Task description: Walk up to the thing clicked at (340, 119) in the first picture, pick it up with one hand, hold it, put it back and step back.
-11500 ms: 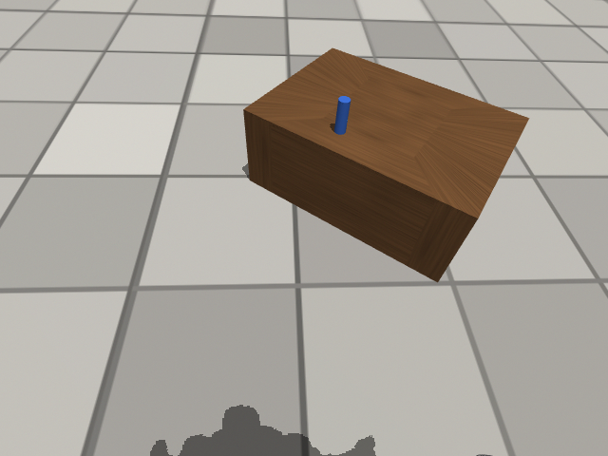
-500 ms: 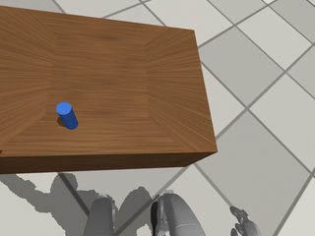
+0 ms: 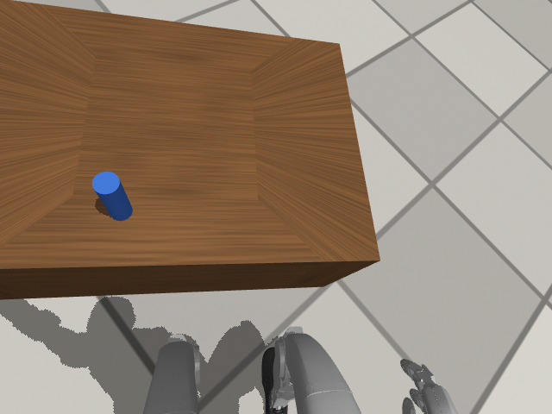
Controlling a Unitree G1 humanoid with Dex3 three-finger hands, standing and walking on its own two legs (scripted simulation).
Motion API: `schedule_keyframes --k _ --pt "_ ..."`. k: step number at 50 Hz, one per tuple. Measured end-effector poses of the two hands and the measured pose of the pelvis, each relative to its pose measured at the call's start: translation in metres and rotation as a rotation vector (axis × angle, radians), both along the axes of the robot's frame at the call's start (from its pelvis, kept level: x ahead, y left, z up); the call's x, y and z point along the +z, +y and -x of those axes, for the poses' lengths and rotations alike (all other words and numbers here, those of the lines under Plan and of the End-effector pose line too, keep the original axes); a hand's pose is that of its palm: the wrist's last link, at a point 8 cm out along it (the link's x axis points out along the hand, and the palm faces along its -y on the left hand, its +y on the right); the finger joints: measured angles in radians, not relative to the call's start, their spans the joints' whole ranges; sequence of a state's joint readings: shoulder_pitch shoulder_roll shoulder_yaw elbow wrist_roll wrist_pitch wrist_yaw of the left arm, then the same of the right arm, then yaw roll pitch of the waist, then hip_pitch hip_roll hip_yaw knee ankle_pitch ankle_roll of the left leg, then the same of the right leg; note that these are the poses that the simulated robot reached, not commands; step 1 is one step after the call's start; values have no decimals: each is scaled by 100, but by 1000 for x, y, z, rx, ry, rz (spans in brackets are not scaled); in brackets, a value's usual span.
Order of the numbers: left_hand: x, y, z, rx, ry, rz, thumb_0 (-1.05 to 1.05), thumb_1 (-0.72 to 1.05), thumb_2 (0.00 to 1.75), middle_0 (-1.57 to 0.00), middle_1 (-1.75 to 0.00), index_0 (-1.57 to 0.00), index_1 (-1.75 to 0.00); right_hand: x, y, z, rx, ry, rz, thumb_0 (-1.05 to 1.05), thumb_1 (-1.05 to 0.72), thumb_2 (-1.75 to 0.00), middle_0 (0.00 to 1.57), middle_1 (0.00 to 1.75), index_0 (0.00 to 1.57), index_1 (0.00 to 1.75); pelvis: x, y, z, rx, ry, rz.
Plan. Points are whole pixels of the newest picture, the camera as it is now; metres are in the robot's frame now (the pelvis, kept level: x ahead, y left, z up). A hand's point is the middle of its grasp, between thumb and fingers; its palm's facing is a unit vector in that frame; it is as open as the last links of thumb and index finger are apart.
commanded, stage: go down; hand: left
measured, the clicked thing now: (114, 198) +0.48 +0.23 -0.22
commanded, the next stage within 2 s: none
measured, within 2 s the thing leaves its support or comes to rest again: neither
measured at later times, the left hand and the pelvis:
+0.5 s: hand out of the picture +0.40 +0.43 +0.07, palm faces +0.26 -0.97 -0.02, open 17.5 cm; pelvis +0.00 +0.00 +0.00, yaw +0 degrees
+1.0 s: hand out of the picture +0.41 +0.43 +0.07, palm faces +0.26 -0.96 +0.00, open 17.6 cm; pelvis +0.00 +0.00 -0.01, yaw +0 degrees
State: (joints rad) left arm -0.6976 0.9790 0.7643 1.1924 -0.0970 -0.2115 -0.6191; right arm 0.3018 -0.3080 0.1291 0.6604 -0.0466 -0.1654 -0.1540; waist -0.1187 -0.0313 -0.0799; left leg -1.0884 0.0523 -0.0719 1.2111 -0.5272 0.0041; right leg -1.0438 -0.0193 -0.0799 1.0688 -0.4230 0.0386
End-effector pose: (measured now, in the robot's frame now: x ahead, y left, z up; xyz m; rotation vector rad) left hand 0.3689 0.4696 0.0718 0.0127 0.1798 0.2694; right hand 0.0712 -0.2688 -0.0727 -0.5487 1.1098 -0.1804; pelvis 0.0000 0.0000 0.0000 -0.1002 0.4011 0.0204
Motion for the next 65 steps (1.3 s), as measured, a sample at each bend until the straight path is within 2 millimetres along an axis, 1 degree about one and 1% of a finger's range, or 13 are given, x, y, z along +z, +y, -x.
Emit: schedule_keyframes --k 9,23,28,35,45,56,65 --pt "-2 1 3 -6 -10 0 -2 -55 4 -7 -5 -6 -7 -1 0 -2 0 3 2 0 -90 -90 21 30 20 30 -1 0 -1 2 3 1" --pt "-3 5 0 -4 -52 2 -2 -56 3 -7 -4 -6 -6 -4 5 -10 14 -10 3 0 -90 -90 21 30 20 30 -4 3 -1 3 12 6" --pt "-3 4 -4 -12 -61 8 -2 -56 3 -7 -4 -6 -6 -7 6 -9 19 2 2 0 -90 -90 21 30 20 30 -6 4 -1 4 19 8" --pt "-1 2 -8 -13 -80 6 -2 -57 3 -7 -4 -5 -6 -9 6 -2 9 16 -2 0 -90 -90 21 30 20 30 -8 3 1 2 20 8" --pt "4 5 -7 3 -93 9 -2 -58 3 -7 -5 -6 -6 -9 5 5 -7 24 -6 0 -90 -90 21 30 20 30 -7 2 1 -1 21 6" --pt "-1 4 -6 -2 -117 16 -2 -57 3 -7 -5 -6 -6 -10 2 1 4 20 7 0 -90 -90 21 30 20 30 -10 1 2 2 25 8" --pt "0 8 -5 6 -140 12 -2 -57 3 -6 -5 -6 -6 -13 3 -2 19 16 8 0 -90 -90 21 30 20 30 -13 1 5 5 31 11"
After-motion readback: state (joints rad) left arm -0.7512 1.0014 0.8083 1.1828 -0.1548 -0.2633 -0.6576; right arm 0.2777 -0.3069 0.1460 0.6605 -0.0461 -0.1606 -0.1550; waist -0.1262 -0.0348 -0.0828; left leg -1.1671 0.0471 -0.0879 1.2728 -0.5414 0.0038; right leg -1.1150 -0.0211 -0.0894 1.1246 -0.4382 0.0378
